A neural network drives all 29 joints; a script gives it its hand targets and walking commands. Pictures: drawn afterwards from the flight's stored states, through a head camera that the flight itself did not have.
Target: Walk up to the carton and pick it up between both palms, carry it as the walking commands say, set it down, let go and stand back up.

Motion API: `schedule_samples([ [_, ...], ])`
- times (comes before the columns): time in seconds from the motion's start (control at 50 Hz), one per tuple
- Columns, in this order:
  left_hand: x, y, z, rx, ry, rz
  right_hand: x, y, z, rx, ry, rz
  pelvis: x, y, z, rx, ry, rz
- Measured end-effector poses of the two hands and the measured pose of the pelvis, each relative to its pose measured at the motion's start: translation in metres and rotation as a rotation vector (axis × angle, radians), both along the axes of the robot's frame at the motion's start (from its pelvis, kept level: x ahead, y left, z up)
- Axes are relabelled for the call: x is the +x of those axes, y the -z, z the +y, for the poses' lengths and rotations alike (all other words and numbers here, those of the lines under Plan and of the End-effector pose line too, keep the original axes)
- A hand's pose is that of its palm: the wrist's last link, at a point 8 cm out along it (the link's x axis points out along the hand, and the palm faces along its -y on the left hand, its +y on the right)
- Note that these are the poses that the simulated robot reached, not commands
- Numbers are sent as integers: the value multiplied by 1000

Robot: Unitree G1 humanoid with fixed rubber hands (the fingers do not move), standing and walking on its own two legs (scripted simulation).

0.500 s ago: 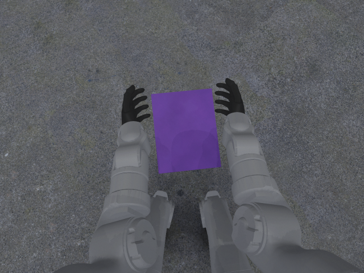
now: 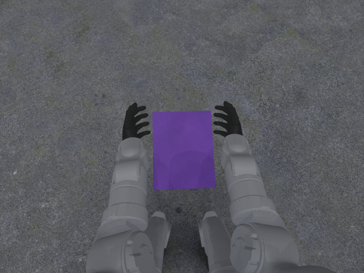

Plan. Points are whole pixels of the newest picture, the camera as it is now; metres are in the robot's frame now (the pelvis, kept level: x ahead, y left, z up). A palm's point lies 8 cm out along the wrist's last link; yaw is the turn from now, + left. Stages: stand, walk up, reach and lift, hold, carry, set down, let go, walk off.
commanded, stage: reach and lift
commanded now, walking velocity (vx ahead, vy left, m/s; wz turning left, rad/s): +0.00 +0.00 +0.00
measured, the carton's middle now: (182, 151) +0.38 +0.02 -0.15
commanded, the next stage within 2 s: none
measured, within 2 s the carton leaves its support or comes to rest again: neither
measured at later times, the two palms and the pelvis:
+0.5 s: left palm (119, 130) +0.37 +0.14 +0.04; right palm (237, 132) +0.38 -0.09 +0.02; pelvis +0.01 +0.00 +0.06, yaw +0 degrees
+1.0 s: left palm (103, 117) +0.36 +0.14 +0.11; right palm (248, 118) +0.37 -0.09 +0.10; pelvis +0.03 +0.01 +0.09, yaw +0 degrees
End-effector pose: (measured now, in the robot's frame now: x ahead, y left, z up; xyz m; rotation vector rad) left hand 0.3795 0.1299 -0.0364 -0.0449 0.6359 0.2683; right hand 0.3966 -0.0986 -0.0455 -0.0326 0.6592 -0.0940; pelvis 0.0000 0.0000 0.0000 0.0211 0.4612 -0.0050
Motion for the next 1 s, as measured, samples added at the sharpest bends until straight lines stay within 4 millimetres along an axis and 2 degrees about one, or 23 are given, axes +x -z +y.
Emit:
schedule_samples([
  [0.62,-11,-90,11,19,60,5,-22,-87,6,14,-12,6,18,-68,5,-9,0,-212],
  [1.0,-18,-147,13,41,86,12,-27,-147,6,-5,-55,3,33,-94,5,-16,-8,-412],
])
